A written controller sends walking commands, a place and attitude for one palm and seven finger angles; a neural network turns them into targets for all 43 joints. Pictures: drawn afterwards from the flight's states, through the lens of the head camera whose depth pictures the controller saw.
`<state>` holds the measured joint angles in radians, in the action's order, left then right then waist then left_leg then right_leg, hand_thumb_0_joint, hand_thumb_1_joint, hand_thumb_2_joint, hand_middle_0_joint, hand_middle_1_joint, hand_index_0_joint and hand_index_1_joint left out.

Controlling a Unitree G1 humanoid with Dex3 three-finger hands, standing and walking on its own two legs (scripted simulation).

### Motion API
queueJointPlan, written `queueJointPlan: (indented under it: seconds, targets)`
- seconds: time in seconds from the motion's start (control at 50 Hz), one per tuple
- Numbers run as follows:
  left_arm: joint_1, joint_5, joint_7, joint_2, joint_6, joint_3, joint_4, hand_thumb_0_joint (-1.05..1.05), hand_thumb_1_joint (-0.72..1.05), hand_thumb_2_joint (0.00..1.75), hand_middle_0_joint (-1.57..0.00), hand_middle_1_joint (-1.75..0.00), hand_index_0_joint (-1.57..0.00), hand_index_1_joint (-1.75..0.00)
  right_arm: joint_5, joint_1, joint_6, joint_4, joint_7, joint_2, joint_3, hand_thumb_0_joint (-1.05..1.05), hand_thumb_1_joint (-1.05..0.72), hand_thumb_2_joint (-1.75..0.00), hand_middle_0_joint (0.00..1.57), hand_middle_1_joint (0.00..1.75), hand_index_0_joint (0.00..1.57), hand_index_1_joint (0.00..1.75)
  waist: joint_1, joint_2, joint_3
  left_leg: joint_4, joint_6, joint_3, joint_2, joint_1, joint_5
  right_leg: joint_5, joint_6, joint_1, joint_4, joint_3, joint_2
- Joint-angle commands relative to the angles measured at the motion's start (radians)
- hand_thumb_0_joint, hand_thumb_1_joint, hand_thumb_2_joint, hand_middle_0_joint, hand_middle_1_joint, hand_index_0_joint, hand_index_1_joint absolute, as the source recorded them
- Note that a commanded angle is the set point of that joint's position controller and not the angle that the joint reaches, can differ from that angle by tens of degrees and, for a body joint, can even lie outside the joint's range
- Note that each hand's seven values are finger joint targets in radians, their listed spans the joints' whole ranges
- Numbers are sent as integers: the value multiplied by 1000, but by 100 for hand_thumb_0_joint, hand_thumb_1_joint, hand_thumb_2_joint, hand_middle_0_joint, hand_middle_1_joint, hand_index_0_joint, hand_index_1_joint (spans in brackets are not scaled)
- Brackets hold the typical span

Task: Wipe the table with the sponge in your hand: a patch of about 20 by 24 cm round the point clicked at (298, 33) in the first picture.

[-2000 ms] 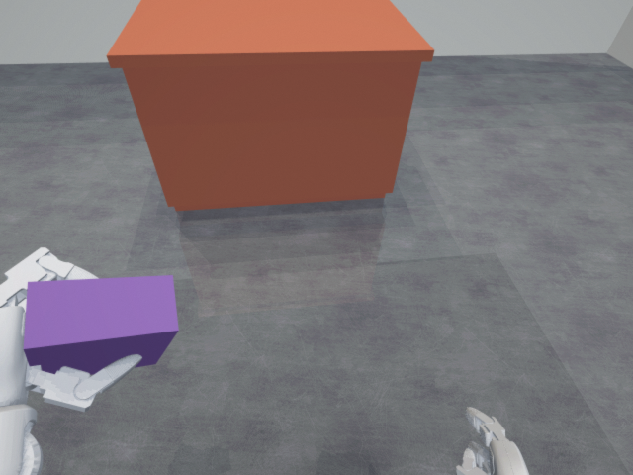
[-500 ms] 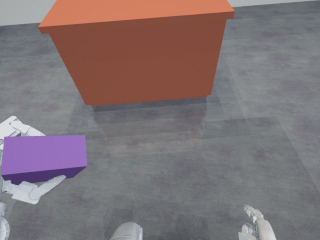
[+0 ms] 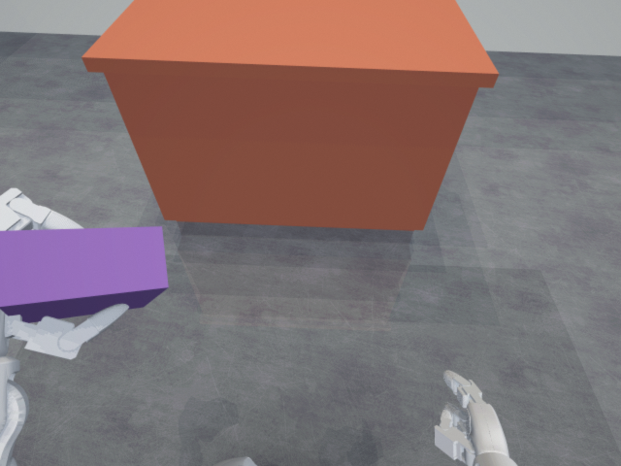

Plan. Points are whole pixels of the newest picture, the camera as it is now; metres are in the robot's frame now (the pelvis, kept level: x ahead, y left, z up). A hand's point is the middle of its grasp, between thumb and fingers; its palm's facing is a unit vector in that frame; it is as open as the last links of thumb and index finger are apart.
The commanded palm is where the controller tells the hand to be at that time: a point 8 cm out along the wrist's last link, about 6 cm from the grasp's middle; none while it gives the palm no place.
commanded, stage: walk to a spot facing it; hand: left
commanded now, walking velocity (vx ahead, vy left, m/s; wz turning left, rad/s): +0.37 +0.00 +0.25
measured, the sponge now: (108, 275) +0.25 +0.20 +0.18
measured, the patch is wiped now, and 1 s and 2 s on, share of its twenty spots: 0.00 0.00 0.00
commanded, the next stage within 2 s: none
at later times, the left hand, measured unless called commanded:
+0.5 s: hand (129, 211) +0.32 +0.20 +0.19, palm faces +0.53 -0.73 -0.43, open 9.8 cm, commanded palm +0.24 +0.24 +0.20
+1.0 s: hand (119, 178) +0.36 +0.23 +0.20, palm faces +0.74 -0.50 -0.45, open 9.8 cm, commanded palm +0.30 +0.24 +0.20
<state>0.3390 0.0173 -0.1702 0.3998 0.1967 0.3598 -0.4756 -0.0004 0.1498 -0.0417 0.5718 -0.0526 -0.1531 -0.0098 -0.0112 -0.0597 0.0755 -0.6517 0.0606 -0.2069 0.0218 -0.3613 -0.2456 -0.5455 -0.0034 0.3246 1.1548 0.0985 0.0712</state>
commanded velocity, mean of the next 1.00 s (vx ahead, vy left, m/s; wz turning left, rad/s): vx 0.32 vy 0.00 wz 0.47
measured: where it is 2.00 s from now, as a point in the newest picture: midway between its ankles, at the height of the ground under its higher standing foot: (346, 423)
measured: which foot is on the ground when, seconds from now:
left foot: down 0.00-0.26, up 0.28-0.56, down 0.58-0.94, up 0.96-1.00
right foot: up 0.00-0.24, down 0.26-0.58, up 0.60-0.92, down 0.94-1.00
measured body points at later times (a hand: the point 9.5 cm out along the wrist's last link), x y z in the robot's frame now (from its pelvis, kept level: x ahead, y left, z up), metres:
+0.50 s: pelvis +0.15 -0.06 +0.02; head +0.18 -0.05 +0.47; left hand +0.28 +0.24 +0.22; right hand +0.35 -0.29 -0.07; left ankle +0.17 +0.07 -0.67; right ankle +0.12 -0.19 -0.71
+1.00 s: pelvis +0.28 -0.08 +0.01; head +0.31 -0.09 +0.46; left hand +0.32 +0.25 +0.22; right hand +0.51 -0.19 -0.11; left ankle +0.21 +0.05 -0.67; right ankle +0.36 -0.18 -0.71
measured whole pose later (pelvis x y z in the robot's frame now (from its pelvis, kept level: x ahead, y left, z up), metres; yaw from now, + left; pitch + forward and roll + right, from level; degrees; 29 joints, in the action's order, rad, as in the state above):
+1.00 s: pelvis +0.28 -0.08 +0.01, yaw +27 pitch -1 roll +0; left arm 0.41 0.01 -0.14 0.35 0.17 0.35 -0.49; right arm 0.00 0.21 -0.08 0.67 -0.06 -0.17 -0.02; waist 0.05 0.06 0.05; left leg -1.03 -0.01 0.02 0.06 -0.46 -0.47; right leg -0.28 0.00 0.32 0.64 0.19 0.10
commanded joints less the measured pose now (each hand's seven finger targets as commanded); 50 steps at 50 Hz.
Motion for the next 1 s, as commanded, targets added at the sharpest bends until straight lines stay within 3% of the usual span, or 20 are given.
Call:
queueJointPlan:
  seconds: [0.0,0.08,0.2,0.22,0.24,0.26,0.3,0.4,0.46,0.52,0.54,0.56,0.58,0.62,0.72,0.86,0.88,0.92,0.94,0.98]
  targets:
    - [96,15,-3,213,102,210,-366,0,10,130,-120,-160,-120,-160,7,-40,-66,-127,5,-141,67,0,-90,-90,20,30,20,30,32,244,-178,357,211,536,363,218,-1,51,30,333,84,-112,77]
    - [180,25,3,114,111,167,-341,0,10,130,-120,-160,-120,-160,9,-5,-105,-119,11,-146,67,0,-90,-90,20,30,20,30,24,292,-192,368,111,277,248,53,17,177,55,78,-251,31,42]
    - [4,1,10,62,87,72,-196,0,10,130,-120,-160,-120,-160,14,7,-116,-90,-31,-149,66,0,-90,-90,20,30,20,30,19,240,-152,172,45,188,175,17,-176,208,75,-152,-607,141,-38]
    - [-14,-7,7,87,80,81,-178,0,10,130,-120,-160,-120,-160,15,12,-110,-83,-34,-135,58,0,-90,-90,20,30,20,30,22,145,-158,18,23,159,138,-35,-188,181,45,-216,-709,51,21]
    - [-32,-19,1,132,69,98,-174,0,10,130,-120,-160,-120,-160,15,23,-99,-85,-33,-107,53,0,-90,-90,20,30,20,30,27,-143,-177,-286,-19,78,42,-234,-250,155,-47,-348,-819,-265,241]
    - [-48,-8,-9,197,58,142,-185,0,10,130,-120,-160,-120,-160,9,-49,-104,-103,-35,-123,49,0,-90,-90,20,30,20,30,63,-280,-153,-545,-46,137,-7,-414,-366,284,-159,-396,-890,-551,431]
    - [-63,0,-4,195,65,136,-217,0,10,130,-120,-160,-120,-160,5,-57,-104,-82,-26,-154,58,0,-90,-90,20,30,20,30,40,-182,-102,-678,-63,228,64,-422,-258,256,-184,-327,-894,-522,439]
    - [17,-9,-11,171,92,154,-322,0,10,130,-120,-160,-120,-160,0,-62,-60,-102,-11,-131,52,0,-90,-90,20,30,20,30,24,-92,-107,-312,-76,126,109,-212,-170,649,-113,-259,-797,-7,327]
    - [111,4,-34,160,87,180,-363,0,10,130,-120,-160,-120,-160,-3,-46,-55,-152,-3,-116,64,0,-90,-90,20,30,20,30,54,-95,-144,-64,-70,6,54,-126,-132,781,-116,-303,-730,27,308]
    - [114,13,-49,144,82,167,-372,0,10,130,-120,-160,-120,-160,1,17,-49,-165,-13,-124,82,0,-90,-90,20,30,20,30,-9,-8,-257,154,-62,-74,-46,180,44,806,-39,-214,-405,127,232]
    - [107,12,-51,146,95,173,-369,0,10,130,-120,-160,-120,-160,6,30,-48,-168,-19,-142,93,0,-90,-90,20,30,20,30,-27,148,-309,182,-8,66,31,390,90,667,9,-42,-172,139,185]
    - [93,21,-48,128,110,162,-383,0,10,130,-120,-160,-120,-160,4,9,-52,-171,-12,-168,99,0,-90,-90,20,30,20,30,-20,421,-313,230,144,514,309,493,378,52,65,205,99,104,23]
    - [22,11,-36,158,125,149,-356,0,10,130,-120,-160,-120,-160,9,11,-70,-169,6,-170,90,0,-90,-90,20,30,20,30,-19,384,-269,278,236,800,432,452,464,-127,48,322,225,-21,-8]
    - [54,5,-5,194,100,199,-298,0,10,130,-120,-160,-120,-160,24,-9,-66,-137,8,-181,108,0,-90,-90,20,30,20,30,-10,269,-239,274,255,709,419,381,251,-40,55,428,254,-118,66]
    - [136,27,13,117,99,150,-401,0,10,130,-120,-160,-120,-160,17,-17,-106,-123,9,-150,79,0,-90,-90,20,30,20,30,19,315,-199,343,139,385,257,102,56,145,73,197,-114,-17,61]
    - [52,14,17,86,47,112,-225,0,10,130,-120,-160,-120,-160,9,-25,-108,-95,-23,-148,58,0,-90,-90,20,30,20,30,34,244,-157,228,65,310,193,-11,-186,200,91,-139,-603,101,-43]
    - [22,6,17,96,33,105,-210,0,10,130,-120,-160,-120,-160,11,-24,-103,-96,-29,-138,51,0,-90,-90,20,30,20,30,35,158,-156,104,35,269,142,-72,-241,180,73,-217,-698,54,-13]
    - [-27,0,6,185,5,137,-161,0,10,130,-120,-160,-120,-160,4,-56,-96,-102,-32,-116,42,0,-90,-90,20,30,20,30,60,-319,-120,-507,-57,155,-25,-405,-399,27,-117,-305,-962,-573,434]
    - [-70,6,-3,178,7,124,-176,0,10,130,-120,-160,-120,-160,-15,-67,-104,-95,-29,-147,47,0,-90,-90,20,30,20,30,42,-234,-118,-645,-70,242,24,-413,-289,-1,-148,-247,-986,-604,481]
    - [-65,5,14,169,28,107,-217,0,10,130,-120,-160,-120,-160,-7,-69,-85,-78,-19,-148,47,0,-90,-90,20,30,20,30,29,-129,-94,-722,-96,233,65,-399,-194,173,-131,-217,-924,-395,408]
